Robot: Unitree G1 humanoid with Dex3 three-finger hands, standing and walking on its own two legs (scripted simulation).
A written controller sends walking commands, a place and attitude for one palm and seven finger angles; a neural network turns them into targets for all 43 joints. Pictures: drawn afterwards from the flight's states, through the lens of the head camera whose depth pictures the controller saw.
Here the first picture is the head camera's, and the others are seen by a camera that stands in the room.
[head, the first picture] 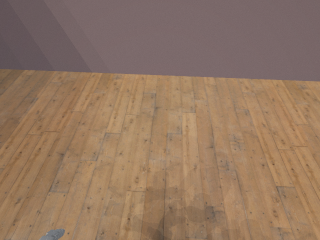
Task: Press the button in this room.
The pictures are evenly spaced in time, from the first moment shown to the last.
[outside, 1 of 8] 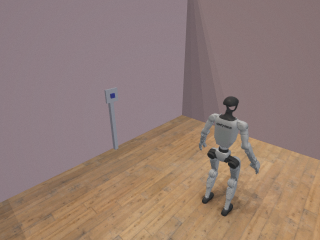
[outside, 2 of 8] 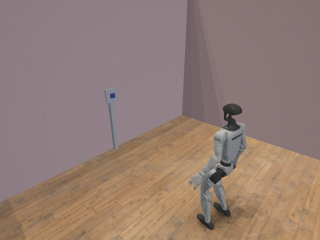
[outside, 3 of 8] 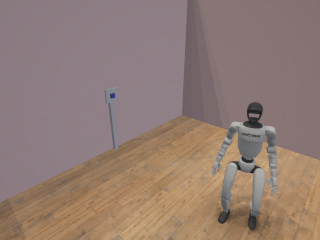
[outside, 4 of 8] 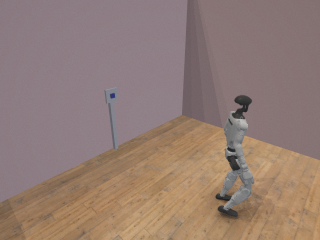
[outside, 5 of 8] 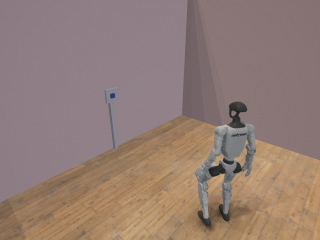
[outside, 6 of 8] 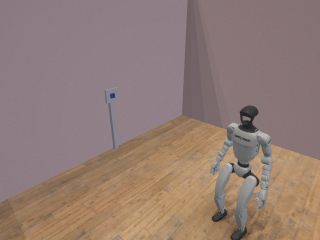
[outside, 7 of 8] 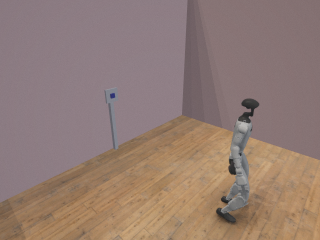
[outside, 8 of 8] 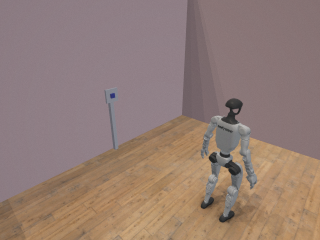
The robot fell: no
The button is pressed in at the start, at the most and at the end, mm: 0 0 0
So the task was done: no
